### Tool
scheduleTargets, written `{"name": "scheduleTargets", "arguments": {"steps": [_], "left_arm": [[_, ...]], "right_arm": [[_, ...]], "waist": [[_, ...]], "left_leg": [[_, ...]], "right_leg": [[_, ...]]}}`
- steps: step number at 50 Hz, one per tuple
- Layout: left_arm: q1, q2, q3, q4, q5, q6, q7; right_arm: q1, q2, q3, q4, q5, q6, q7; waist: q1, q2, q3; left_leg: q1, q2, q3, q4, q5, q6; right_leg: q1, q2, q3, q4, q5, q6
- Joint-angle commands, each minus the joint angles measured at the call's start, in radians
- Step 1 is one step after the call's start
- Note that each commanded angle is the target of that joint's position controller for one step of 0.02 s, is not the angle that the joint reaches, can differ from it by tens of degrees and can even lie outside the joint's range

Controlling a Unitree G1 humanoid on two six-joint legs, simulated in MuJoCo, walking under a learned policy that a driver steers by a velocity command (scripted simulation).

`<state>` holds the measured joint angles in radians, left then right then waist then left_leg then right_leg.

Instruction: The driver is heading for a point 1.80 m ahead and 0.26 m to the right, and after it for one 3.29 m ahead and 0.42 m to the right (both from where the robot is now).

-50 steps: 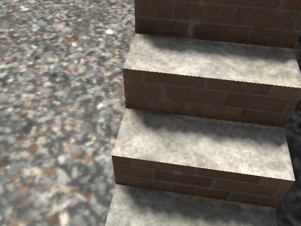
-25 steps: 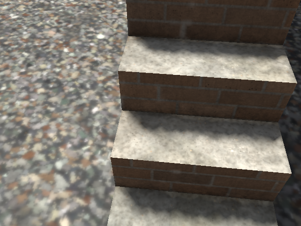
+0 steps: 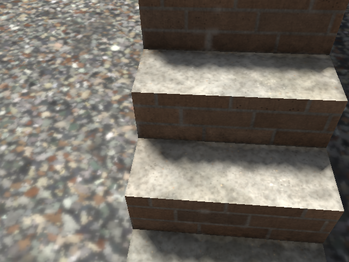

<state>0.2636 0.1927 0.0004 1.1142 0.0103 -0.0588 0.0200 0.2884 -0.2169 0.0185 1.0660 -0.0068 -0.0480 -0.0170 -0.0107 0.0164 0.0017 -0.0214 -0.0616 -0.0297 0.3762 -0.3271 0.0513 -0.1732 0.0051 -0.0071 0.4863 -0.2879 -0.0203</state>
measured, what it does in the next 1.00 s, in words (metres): walks ahead: left foot, then right foot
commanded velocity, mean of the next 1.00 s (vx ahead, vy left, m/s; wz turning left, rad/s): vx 0.47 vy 0.00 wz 0.00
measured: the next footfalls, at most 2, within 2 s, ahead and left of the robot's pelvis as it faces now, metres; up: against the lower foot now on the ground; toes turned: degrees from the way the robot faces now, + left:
left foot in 0.26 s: +0.10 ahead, +0.10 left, +0.00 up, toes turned +2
right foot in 0.56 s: +0.14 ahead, -0.07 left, +0.00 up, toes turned -3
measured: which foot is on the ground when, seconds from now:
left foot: down 0.00-0.06, up 0.08-0.24, down 0.26-0.58, up 0.60-0.92, down 0.94-1.00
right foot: down 0.00-0.28, up 0.30-0.54, down 0.56-0.94, up 0.96-1.00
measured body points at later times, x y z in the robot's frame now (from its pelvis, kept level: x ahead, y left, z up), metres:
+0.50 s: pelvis +0.08 +0.02 +0.01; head +0.08 +0.02 +0.46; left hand +0.15 +0.27 -0.13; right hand +0.14 -0.22 -0.14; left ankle +0.06 +0.10 -0.74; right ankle +0.07 -0.08 -0.71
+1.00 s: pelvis +0.15 +0.05 +0.00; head +0.16 +0.06 +0.45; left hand +0.16 +0.30 -0.16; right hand +0.20 -0.19 -0.14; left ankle +0.15 +0.14 -0.74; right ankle +0.08 -0.06 -0.66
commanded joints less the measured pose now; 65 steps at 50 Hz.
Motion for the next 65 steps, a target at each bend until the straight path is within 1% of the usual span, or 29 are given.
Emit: {"name": "scheduleTargets", "arguments": {"steps": [1, 5, 7, 11, 13, 14, 15, 17, 19, 24, 25, 27, 29, 30, 32, 34, 39, 41, 44, 46, 47, 48, 49, 50, 51, 54, 61, 64, 65], "left_arm": [[0.092, 0.133, 0.032, -0.02, -0.014, -0.01, 0.003], [0.22, 0.157, 0.042, 0.014, 0.014, 0.003, 0.001], [0.14, 0.169, 0.044, -0.012, 0.016, 0.004, 0.0], [-0.037, 0.171, 0.041, -0.066, -0.022, -0.008, -0.001], [-0.048, 0.156, 0.034, -0.08, -0.033, -0.017, -0.006], [-0.065, 0.126, 0.026, -0.097, -0.032, -0.012, -0.006], [0.01, 0.033, -0.005, -0.09, -0.028, 0.0, -0.001], [-0.011, 0.117, 0.015, -0.081, 0.007, 0.016, 0.003], [0.026, 0.13, 0.026, -0.062, 0.017, 0.013, -0.006], [-0.054, 0.057, -0.003, -0.09, -0.006, -0.002, 0.011], [0.04, 0.043, -0.006, -0.07, -0.01, 0.001, 0.022], [0.073, 0.055, -0.004, -0.066, -0.01, -0.001, 0.033], [0.142, 0.149, 0.016, -0.056, 0.018, -0.012, 0.029], [0.111, 0.227, 0.034, -0.063, 0.005, -0.005, 0.028], [0.08, 0.175, 0.034, -0.086, 0.002, 0.0, 0.012], [0.087, 0.18, 0.041, -0.084, 0.001, 0.003, 0.013], [0.093, 0.145, 0.039, -0.078, 0.006, -0.028, 0.002], [0.101, 0.135, 0.037, -0.076, 0.006, -0.017, 0.002], [0.096, 0.158, 0.042, -0.087, 0.01, 0.001, 0.001], [0.06, 0.125, 0.037, -0.108, -0.02, 0.004, -0.011], [0.049, 0.075, 0.025, -0.153, -0.029, -0.001, -0.014], [0.12, 0.001, 0.011, -0.145, -0.028, 0.007, -0.013], [0.117, 0.055, 0.029, -0.132, 0.012, 0.021, -0.002], [0.002, 0.048, 0.037, -0.17, 0.033, 0.023, 0.005], [-0.071, 0.006, 0.03, -0.217, 0.018, 0.022, 0.016], [-0.135, -0.07, -0.007, -0.33, 0.005, 0.01, 0.017], [-0.319, -0.085, -0.054, -0.564, 0.004, 0.059, 0.033], [-0.406, -0.1, -0.075, -0.652, 0.014, 0.063, 0.017], [-0.387, -0.129, -0.101, -0.659, 0.023, 0.063, 0.003]], "right_arm": [[-0.045, -0.08, -0.007, -0.066, -0.005, -0.027, 0.001], [-0.123, -0.075, -0.005, -0.111, -0.01, -0.022, 0.002], [-0.15, -0.056, -0.002, -0.128, -0.006, -0.022, 0.013], [-0.072, -0.034, -0.005, -0.103, -0.012, -0.025, 0.011], [-0.011, -0.077, -0.019, -0.085, -0.023, -0.028, 0.001], [0.037, -0.127, -0.027, -0.089, -0.026, -0.032, 0.001], [0.02, -0.174, -0.034, -0.092, -0.021, -0.023, -0.001], [0.002, -0.159, -0.036, -0.108, -0.019, -0.017, 0.011], [-0.042, -0.151, -0.032, -0.125, -0.025, -0.017, 0.006], [-0.127, -0.137, -0.02, -0.149, -0.022, -0.039, 0.0], [-0.078, -0.144, -0.025, -0.132, -0.015, -0.033, -0.004], [-0.12, -0.123, -0.017, -0.152, 0.012, -0.028, 0.002], [-0.128, -0.083, -0.004, -0.188, 0.023, -0.026, 0.013], [-0.037, -0.014, 0.016, -0.176, 0.005, -0.01, 0.017], [-0.07, -0.114, -0.016, -0.165, -0.032, 0.015, 0.011], [-0.083, -0.115, -0.029, -0.162, -0.043, 0.016, 0.023], [-0.077, -0.036, -0.014, -0.154, -0.03, 0.003, 0.032], [-0.066, -0.007, 0.001, -0.163, -0.019, 0.012, 0.008], [-0.035, -0.029, -0.007, -0.172, -0.009, 0.009, -0.016], [0.095, -0.052, -0.019, -0.129, -0.02, -0.012, -0.016], [0.221, -0.136, -0.039, -0.103, -0.029, -0.023, -0.016], [0.262, -0.244, -0.065, -0.088, -0.023, -0.006, -0.012], [0.237, -0.236, -0.078, -0.076, -0.012, 0.012, -0.009], [0.173, -0.19, -0.074, -0.066, -0.003, 0.018, 0.002], [0.15, -0.142, -0.062, -0.05, -0.013, 0.015, 0.017], [0.246, -0.035, -0.023, 0.047, -0.035, -0.017, 0.026], [0.168, -0.084, -0.005, 0.039, -0.011, -0.057, 0.013], [0.243, -0.086, -0.006, 0.071, -0.005, -0.041, -0.031], [0.208, -0.124, -0.021, 0.038, 0.015, -0.024, -0.057]], "waist": [[0.042, -0.098, 0.045], [0.084, -0.17, 0.04], [0.047, -0.122, 0.061], [-0.053, -0.129, 0.003], [-0.072, -0.041, -0.05], [-0.088, 0.063, -0.056], [-0.057, 0.272, -0.064], [-0.046, 0.164, 0.064], [0.011, 0.064, 0.093], [0.034, 0.068, 0.022], [0.048, 0.12, -0.042], [0.082, 0.066, -0.05], [0.079, -0.07, -0.084], [0.027, -0.308, -0.052], [0.041, -0.158, 0.097], [0.013, -0.08, 0.144], [-0.017, -0.06, 0.043], [-0.006, -0.141, 0.017], [-0.022, -0.134, 0.033], [-0.073, -0.04, 0.006], [-0.081, 0.114, -0.077], [-0.078, 0.302, -0.137], [-0.068, 0.182, -0.025], [-0.051, 0.111, 0.136], [-0.04, 0.097, 0.182], [0.003, -0.042, 0.094], [0.052, 0.056, 0.16], [0.019, 0.079, 0.106], [0.026, 0.096, 0.028]], "left_leg": [[-0.184, 0.068, -0.03, 0.072, 0.293, 0.052], [-0.451, 0.031, 0.032, 0.351, -0.224, 0.029], [-0.412, 0.067, 0.03, 0.328, -0.2, 0.023], [-0.067, 0.012, 0.118, 0.056, 0.177, 0.019], [0.075, 0.072, 0.05, 0.027, 0.288, 0.027], [0.123, 0.177, -0.074, -0.01, 0.452, 0.048], [0.09, 0.332, -0.256, -0.105, 0.424, 0.136], [-0.006, 0.374, -0.344, -0.2, 0.206, 0.212], [-0.094, 0.321, -0.238, -0.207, 0.273, 0.193], [-0.104, 0.253, -0.075, -0.098, 0.824, 0.171], [-0.088, 0.269, -0.069, -0.051, 0.881, 0.187], [-0.12, 0.237, -0.057, 0.055, 0.818, 0.134], [-0.271, 0.147, -0.025, 0.259, 0.433, 0.066], [-0.334, 0.059, 0.051, 0.345, -0.054, 0.025], [-0.46, 0.075, 0.035, 0.601, -0.25, 0.004], [-0.519, 0.109, 0.024, 0.704, -0.154, -0.01], [-0.419, 0.111, 0.087, 0.593, -0.045, -0.041], [-0.269, 0.08, 0.139, 0.481, -0.091, -0.022], [-0.216, 0.065, 0.155, 0.212, 0.004, 0.001], [-0.083, 0.061, 0.129, -0.066, 0.183, 0.016], [0.111, 0.274, -0.159, -0.119, 0.396, 0.04], [0.115, 0.482, -0.437, -0.203, 0.296, 0.192], [0.0, 0.502, -0.521, -0.264, -0.157, 0.286], [-0.073, 0.459, -0.461, -0.285, -0.37, 0.282], [-0.092, 0.42, -0.373, -0.26, -0.307, 0.25], [-0.038, 0.345, -0.195, -0.13, -0.08, 0.125], [-0.255, 0.315, -0.083, -0.288, -0.157, 0.126], [-0.123, 0.286, -0.071, -0.33, 0.058, 0.139], [-0.137, 0.288, -0.025, -0.436, 0.291, 0.15]], "right_leg": [[0.144, -0.107, 0.138, -0.084, 0.325, -0.127], [0.322, -0.356, 0.379, -0.205, 0.625, -0.27], [0.246, -0.327, 0.301, -0.252, 0.569, -0.245], [0.044, -0.163, 0.101, -0.187, 0.588, -0.127], [-0.036, -0.116, 0.058, -0.05, 0.501, -0.089], [-0.124, -0.056, 0.01, 0.091, 0.302, -0.066], [-0.174, 0.001, -0.048, 0.191, -0.09, -0.042], [-0.279, -0.005, -0.021, 0.433, -0.309, -0.047], [-0.267, -0.042, -0.009, 0.53, -0.214, -0.042], [-0.08, -0.004, -0.065, 0.157, -0.106, -0.029], [0.003, 0.003, -0.086, 0.116, -0.029, -0.037], [0.102, 0.02, -0.092, -0.112, 0.161, -0.054], [0.249, -0.136, 0.12, -0.183, 0.3, -0.075], [0.166, -0.328, 0.354, -0.277, 0.219, -0.195], [0.036, -0.372, 0.433, -0.379, -0.173, -0.274], [-0.002, -0.313, 0.341, -0.404, -0.232, -0.238], [0.039, -0.209, 0.101, -0.276, 0.376, -0.185], [-0.035, -0.183, 0.037, -0.232, 0.469, -0.2], [-0.008, -0.204, 0.081, -0.12, 0.507, -0.22], [-0.028, -0.14, 0.025, 0.159, 0.598, -0.173], [-0.232, -0.054, -0.015, 0.418, 0.22, -0.111], [-0.378, 0.052, -0.072, 0.697, -0.205, -0.066], [-0.498, 0.025, -0.013, 1.046, -0.218, -0.06], [-0.712, 0.014, -0.004, 1.359, -0.195, -0.068], [-0.88, 0.028, -0.016, 1.604, -0.219, -0.088], [-1.089, 0.04, 0.06, 1.813, -0.187, -0.148], [-1.194, 0.006, -0.046, 1.73, -0.225, -0.079], [-1.16, -0.063, -0.108, 1.459, -0.202, -0.068], [-0.897, -0.089, -0.116, 1.157, -0.256, -0.091]]}}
